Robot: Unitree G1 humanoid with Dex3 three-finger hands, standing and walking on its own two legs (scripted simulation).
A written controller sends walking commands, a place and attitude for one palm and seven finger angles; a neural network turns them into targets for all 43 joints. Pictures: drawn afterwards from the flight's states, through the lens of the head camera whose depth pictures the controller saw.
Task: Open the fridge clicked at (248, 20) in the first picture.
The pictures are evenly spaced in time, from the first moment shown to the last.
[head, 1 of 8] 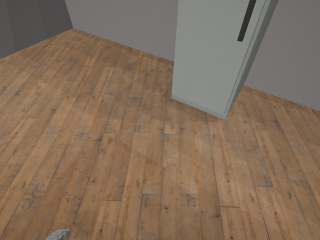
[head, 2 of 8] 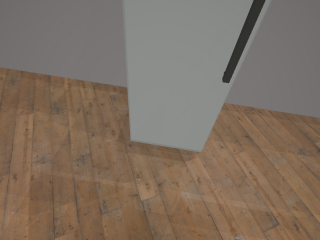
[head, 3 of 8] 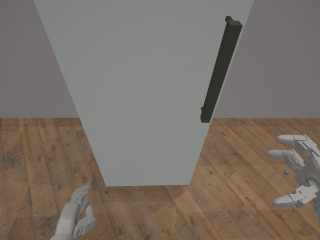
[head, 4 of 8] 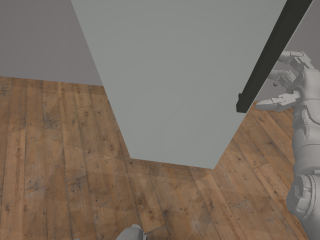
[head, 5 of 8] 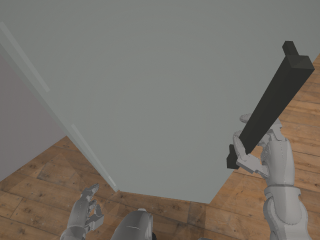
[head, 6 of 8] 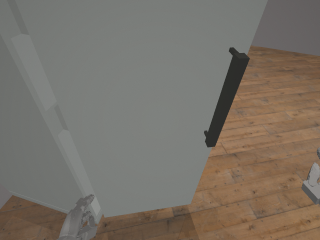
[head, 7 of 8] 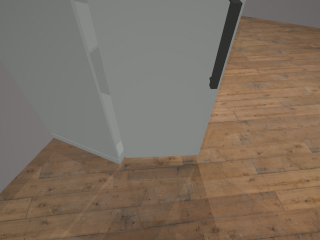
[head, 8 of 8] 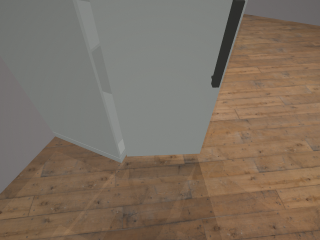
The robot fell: no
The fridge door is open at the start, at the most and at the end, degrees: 0 70 64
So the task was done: yes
